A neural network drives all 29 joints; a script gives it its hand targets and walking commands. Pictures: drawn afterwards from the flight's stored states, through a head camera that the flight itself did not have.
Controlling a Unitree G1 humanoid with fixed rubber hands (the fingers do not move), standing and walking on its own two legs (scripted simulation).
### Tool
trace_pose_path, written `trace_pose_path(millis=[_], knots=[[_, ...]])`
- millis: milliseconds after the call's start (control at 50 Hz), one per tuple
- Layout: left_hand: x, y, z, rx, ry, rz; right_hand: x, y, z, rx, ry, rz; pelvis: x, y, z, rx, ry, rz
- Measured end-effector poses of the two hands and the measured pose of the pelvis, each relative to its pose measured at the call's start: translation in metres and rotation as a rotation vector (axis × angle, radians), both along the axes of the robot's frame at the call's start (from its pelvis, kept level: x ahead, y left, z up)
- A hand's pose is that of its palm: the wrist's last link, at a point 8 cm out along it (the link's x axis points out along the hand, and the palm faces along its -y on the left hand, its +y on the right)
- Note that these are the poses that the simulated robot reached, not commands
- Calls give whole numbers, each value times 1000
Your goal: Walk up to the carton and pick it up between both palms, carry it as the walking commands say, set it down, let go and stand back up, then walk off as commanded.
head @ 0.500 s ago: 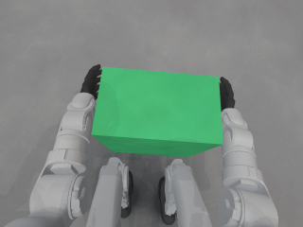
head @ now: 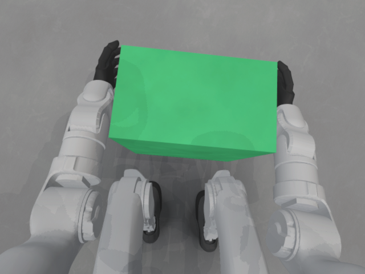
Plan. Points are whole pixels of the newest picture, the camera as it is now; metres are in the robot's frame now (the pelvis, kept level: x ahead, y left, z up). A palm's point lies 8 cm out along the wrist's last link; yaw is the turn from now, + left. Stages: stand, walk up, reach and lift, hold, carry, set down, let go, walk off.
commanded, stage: set down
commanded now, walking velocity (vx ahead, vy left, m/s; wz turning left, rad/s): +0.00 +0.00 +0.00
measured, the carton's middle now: (188, 119) +0.43 -0.01 -0.15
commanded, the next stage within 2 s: none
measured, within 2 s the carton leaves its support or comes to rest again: neither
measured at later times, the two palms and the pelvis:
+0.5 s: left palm (117, 85) +0.52 +0.17 -0.19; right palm (256, 99) +0.50 -0.18 -0.19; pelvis -0.03 -0.01 -0.06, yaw +2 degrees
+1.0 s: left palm (120, 84) +0.53 +0.16 -0.22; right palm (252, 99) +0.50 -0.19 -0.22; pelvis -0.03 -0.01 -0.09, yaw +1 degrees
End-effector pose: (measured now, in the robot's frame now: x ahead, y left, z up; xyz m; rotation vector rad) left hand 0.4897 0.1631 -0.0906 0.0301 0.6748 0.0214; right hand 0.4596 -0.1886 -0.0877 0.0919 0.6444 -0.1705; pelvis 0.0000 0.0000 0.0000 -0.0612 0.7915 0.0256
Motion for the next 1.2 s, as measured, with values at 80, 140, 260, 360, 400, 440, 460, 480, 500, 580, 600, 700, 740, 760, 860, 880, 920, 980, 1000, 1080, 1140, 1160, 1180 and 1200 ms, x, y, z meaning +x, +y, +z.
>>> trace_pose_path(millis=[80, 140, 260, 360, 400, 440, 460, 480, 500, 580, 600, 700, 740, 760, 860, 880, 920, 980, 1000, 1080, 1140, 1160, 1180, 1200], knots=[[10, -3, -10, -2, -19, 1, 8, -3, -10, 1, -21, -10, -3, -1, -10, 0, -30, 4], [15, -5, -21, -3, -11, 4, 13, -4, -21, 1, -11, -11, -4, -3, -17, 5, -34, 1], [17, -3, -45, 10, -30, 0, 22, -2, -41, -14, -29, 5, -11, -6, -26, 4, -103, 3], [19, -1, -73, -4, -34, 22, 28, 0, -68, -21, -32, 11, -24, -9, -32, 13, -244, 14], [21, 0, -87, -12, -43, 28, 30, 1, -81, -29, -41, 10, -31, -10, -35, 20, -323, 18], [24, 0, -97, 9, -42, 15, 32, 2, -92, -26, -37, 4, -30, -11, -45, 20, -313, 18], [26, 1, -99, 21, -35, 12, 32, 3, -97, -21, -29, -1, -30, -12, -50, 18, -312, 18], [28, 2, -101, 25, -30, 14, 34, 4, -100, -22, -24, -2, -29, -12, -54, 17, -315, 18], [29, 3, -102, 23, -27, 20, 36, 5, -102, -25, -22, -1, -29, -12, -58, 17, -320, 18], [35, 4, -105, 18, -22, 34, 43, 6, -107, -11, -17, -9, -29, -11, -69, 13, -337, 17], [36, 3, -107, 14, -19, 32, 43, 5, -109, -19, -13, -5, -29, -11, -71, 14, -339, 15], [40, -2, -114, 28, -16, 0, 42, 0, -117, -22, -9, -12, -30, -11, -79, 13, -345, 7], [41, -3, -117, 26, -11, 2, 42, -1, -121, -16, -4, -18, -31, -11, -82, 14, -345, 7], [42, -3, -118, 24, -9, 2, 43, -1, -122, -17, -2, -17, -31, -10, -83, 14, -345, 7], [43, -4, -121, 31, -9, -8, 43, -1, -125, -32, 1, -11, -31, -10, -87, 16, -347, 2], [43, -4, -122, 30, -8, -6, 43, -1, -126, -33, 1, -9, -31, -10, -88, 15, -349, 1], [42, -2, -124, 29, -2, -1, 43, 1, -127, -33, 7, -5, -32, -10, -89, 17, -350, 0], [41, 0, -126, 34, -4, -1, 44, 3, -128, -41, 5, 6, -32, -10, -91, 16, -353, 2], [40, 0, -127, 31, -2, 1, 44, 3, -128, -43, 7, 7, -33, -10, -91, 17, -353, 3], [38, -1, -134, 33, 16, -4, 44, 2, -132, -39, 25, 4, -34, -9, -93, 14, -349, 7], [40, -3, -136, 39, 15, -14, 44, 0, -134, -49, 26, 9, -35, -9, -96, 15, -347, 2], [41, -4, -137, 38, 14, -14, 44, -1, -135, -50, 26, 8, -35, -9, -96, 17, -347, 1], [41, -4, -137, 38, 13, -14, 45, -2, -136, -48, 24, 7, -35, -9, -97, 17, -346, 0], [42, -4, -138, 38, 12, -13, 46, -2, -136, -47, 22, 7, -35, -9, -98, 16, -346, -2]])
